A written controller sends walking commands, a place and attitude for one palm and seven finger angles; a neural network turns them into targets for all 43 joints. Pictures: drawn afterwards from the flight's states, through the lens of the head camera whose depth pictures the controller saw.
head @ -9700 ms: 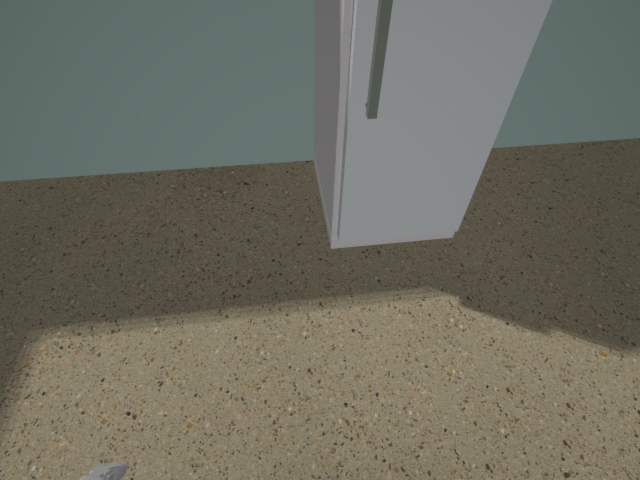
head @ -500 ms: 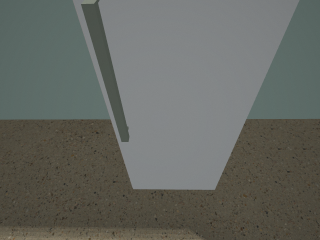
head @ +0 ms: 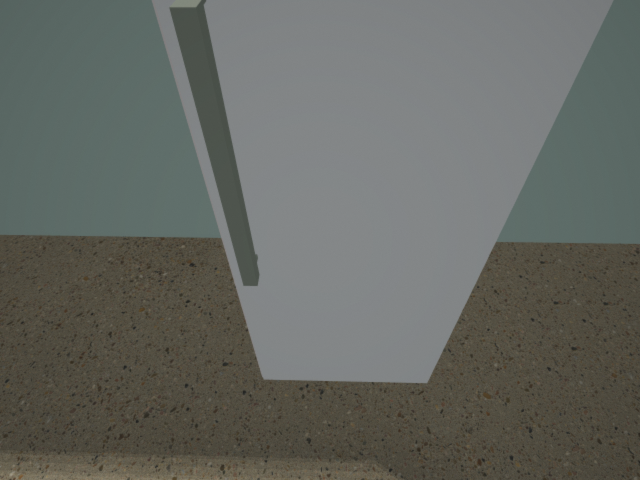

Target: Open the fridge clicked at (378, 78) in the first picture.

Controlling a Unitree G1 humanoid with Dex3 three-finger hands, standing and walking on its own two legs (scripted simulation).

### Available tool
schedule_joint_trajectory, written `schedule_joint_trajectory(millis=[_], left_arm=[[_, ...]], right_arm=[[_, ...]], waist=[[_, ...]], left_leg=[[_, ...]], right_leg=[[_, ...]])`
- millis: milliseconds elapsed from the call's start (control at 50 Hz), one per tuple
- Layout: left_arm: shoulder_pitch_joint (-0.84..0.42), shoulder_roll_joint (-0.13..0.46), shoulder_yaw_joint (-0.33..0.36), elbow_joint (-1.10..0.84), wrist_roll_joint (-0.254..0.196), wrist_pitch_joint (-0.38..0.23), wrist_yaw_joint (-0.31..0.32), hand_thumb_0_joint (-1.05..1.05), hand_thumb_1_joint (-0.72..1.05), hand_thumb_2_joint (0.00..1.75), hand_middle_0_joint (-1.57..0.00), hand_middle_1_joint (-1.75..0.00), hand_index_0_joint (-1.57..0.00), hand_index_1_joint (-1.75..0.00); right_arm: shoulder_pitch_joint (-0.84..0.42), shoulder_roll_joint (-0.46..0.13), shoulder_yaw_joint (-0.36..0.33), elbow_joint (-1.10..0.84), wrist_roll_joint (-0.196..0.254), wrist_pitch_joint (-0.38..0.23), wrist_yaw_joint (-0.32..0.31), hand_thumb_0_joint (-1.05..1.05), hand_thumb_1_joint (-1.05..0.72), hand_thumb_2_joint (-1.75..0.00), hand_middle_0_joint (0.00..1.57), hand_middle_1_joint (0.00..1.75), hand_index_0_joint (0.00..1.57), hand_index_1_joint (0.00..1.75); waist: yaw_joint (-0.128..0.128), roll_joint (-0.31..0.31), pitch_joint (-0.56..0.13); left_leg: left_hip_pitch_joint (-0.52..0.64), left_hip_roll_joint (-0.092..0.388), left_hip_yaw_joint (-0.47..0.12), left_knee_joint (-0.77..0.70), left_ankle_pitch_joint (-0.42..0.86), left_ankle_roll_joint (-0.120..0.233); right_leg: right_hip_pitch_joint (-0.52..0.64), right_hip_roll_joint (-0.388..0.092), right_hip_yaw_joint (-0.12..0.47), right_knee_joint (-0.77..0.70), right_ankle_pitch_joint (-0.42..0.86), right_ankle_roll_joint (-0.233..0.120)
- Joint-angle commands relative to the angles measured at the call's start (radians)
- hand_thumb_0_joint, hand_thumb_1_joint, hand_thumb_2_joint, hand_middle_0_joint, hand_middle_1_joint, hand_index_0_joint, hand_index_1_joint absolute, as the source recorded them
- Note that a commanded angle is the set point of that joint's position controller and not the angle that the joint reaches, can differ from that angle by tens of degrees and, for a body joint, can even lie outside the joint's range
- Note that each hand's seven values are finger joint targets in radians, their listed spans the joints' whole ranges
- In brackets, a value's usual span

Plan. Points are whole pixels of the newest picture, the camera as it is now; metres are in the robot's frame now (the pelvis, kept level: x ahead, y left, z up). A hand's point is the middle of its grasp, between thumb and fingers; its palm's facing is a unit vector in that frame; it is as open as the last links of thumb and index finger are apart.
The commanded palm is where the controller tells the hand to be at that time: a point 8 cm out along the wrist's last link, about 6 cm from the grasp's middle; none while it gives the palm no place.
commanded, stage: look again from close up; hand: left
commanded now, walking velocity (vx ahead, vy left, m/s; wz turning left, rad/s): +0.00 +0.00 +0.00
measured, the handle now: (231, 174) +0.49 +0.16 +0.13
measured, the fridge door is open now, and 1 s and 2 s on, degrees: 0 0 0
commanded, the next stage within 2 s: raise the hand to about handle height in 0.56 s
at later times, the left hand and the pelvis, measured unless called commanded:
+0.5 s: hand out of the picture +0.04 +0.21 -0.17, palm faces -0.01 -0.97 -0.25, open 7.4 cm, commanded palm none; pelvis +0.01 +0.01 +0.00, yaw +0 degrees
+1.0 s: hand (159, 435) +0.18 +0.21 -0.03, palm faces -0.01 -1.00 -0.01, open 8.2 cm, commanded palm +0.13 +0.28 -0.04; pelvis -0.02 +0.02 -0.07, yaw +1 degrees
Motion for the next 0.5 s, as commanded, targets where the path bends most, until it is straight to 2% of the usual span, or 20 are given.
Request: schedule_joint_trajectory(millis=[0, 60, 280, 360, 480], left_arm=[[0.009, 0.161, 0.032, -0.053, 0.001, -0.014, 0.008, 0.0, 0.9, 0.9, -0.2, -0.3, -0.2, -0.3], [0.009, 0.159, 0.032, -0.053, 0.0, -0.012, 0.007, 0.0, 0.9, 0.9, -0.2, -0.3, -0.2, -0.3], [0.011, 0.157, 0.031, -0.052, 0.002, -0.016, 0.008, 0.0, 0.9, 0.9, -0.2, -0.3, -0.2, -0.3], [0.012, 0.158, 0.03, -0.049, 0.0, -0.015, 0.007, 0.0, 0.9, 0.9, -0.2, -0.3, -0.2, -0.3], [0.016, 0.156, 0.028, -0.043, 0.002, -0.017, 0.008, 0.0, 0.9, 0.9, -0.2, -0.3, -0.2, -0.3]], right_arm=[[0.039, -0.129, -0.03, -0.028, 0.003, -0.013, -0.009, 0.0, -0.9, -0.9, 0.2, 0.3, 0.2, 0.3], [0.037, -0.128, -0.03, -0.027, 0.002, -0.013, -0.007, 0.0, -0.9, -0.9, 0.2, 0.3, 0.2, 0.3], [0.035, -0.122, -0.032, -0.023, 0.003, -0.014, -0.008, 0.0, -0.9, -0.9, 0.2, 0.3, 0.2, 0.3], [0.025, -0.127, -0.03, -0.018, 0.003, -0.015, -0.008, 0.0, -0.9, -0.9, 0.2, 0.3, 0.2, 0.3], [0.027, -0.124, -0.03, -0.015, 0.004, -0.017, -0.009, 0.0, -0.9, -0.9, 0.2, 0.3, 0.2, 0.3]], waist=[[0.003, -0.015, 0.026], [0.004, -0.023, 0.028], [0.004, -0.034, 0.003], [0.006, -0.009, 0.004], [0.006, -0.014, -0.01]], left_leg=[[-0.089, 0.089, -0.078, -0.072, 0.05, 0.034], [-0.091, 0.086, -0.08, -0.074, 0.032, 0.037], [-0.073, 0.09, -0.079, -0.063, 0.078, 0.037], [-0.075, 0.09, -0.08, -0.068, 0.064, 0.038], [-0.058, 0.095, -0.08, -0.066, 0.105, 0.041]], right_leg=[[0.034, -0.137, 0.16, -0.086, 0.04, -0.001], [0.028, -0.136, 0.165, -0.093, -0.005, 0.0], [0.047, -0.139, 0.153, -0.073, 0.086, -0.001], [0.046, -0.14, 0.156, -0.076, 0.064, 0.0], [0.057, -0.141, 0.148, -0.061, 0.127, 0.0]])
